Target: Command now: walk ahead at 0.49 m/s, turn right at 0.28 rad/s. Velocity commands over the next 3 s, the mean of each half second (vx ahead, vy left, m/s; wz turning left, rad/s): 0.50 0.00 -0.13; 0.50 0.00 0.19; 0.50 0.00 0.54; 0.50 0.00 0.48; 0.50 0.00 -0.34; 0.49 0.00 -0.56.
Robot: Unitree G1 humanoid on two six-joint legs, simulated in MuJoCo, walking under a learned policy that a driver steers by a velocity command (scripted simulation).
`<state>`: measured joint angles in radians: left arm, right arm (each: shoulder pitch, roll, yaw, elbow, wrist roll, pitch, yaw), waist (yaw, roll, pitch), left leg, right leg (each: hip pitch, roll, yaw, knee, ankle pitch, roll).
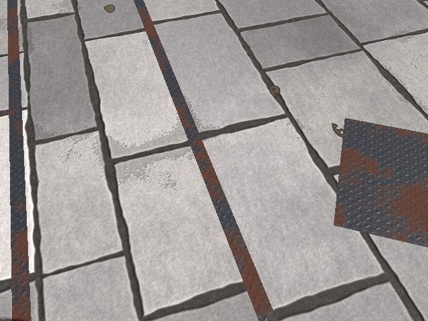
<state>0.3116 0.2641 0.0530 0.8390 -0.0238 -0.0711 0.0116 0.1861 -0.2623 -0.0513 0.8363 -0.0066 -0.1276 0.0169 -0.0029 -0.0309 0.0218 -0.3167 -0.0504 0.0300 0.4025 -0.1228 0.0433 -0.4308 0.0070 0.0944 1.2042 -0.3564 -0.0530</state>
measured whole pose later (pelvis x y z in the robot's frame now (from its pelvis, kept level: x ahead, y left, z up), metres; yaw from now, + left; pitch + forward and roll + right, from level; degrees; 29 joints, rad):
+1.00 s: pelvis +0.54 -0.02 -0.02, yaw +7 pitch +2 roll +0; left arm 0.32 0.27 0.04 0.86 -0.01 -0.10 0.00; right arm 0.12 -0.28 -0.06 0.75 0.02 -0.08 0.05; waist 0.02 0.00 0.04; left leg -0.47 -0.07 0.03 0.59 -0.17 0.10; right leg -0.24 -0.01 0.01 1.13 -0.45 -0.01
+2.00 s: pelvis +1.02 +0.16 -0.02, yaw +38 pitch +2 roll -1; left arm 0.34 0.30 0.05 0.88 -0.04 -0.07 -0.01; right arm 0.08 -0.26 -0.05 0.60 0.00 -0.04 0.04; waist 0.05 0.00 0.06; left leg -0.48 -0.01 0.05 0.64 -0.19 0.08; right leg -0.19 -0.07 -0.04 1.02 -0.52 0.00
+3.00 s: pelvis +1.53 +0.43 -0.02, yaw +6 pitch +3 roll +1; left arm 0.35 0.31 0.08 0.72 -0.02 -0.02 0.02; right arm 0.05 -0.27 -0.05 0.67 -0.02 -0.12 0.02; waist 0.07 -0.02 0.01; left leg -0.47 -0.03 -0.02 0.54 -0.12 0.01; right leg -0.21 0.10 0.22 0.85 -0.54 -0.03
